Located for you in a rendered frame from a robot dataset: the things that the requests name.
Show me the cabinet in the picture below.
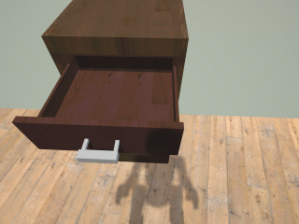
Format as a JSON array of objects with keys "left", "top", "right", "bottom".
[{"left": 41, "top": 0, "right": 189, "bottom": 164}]

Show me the handle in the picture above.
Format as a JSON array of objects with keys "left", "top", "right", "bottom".
[{"left": 76, "top": 138, "right": 120, "bottom": 164}]

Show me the drawer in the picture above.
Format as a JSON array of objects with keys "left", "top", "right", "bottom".
[{"left": 12, "top": 54, "right": 184, "bottom": 156}]

